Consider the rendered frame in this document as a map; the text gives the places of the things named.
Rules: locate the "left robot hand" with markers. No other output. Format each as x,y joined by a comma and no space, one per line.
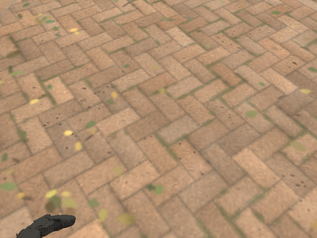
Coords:
45,225

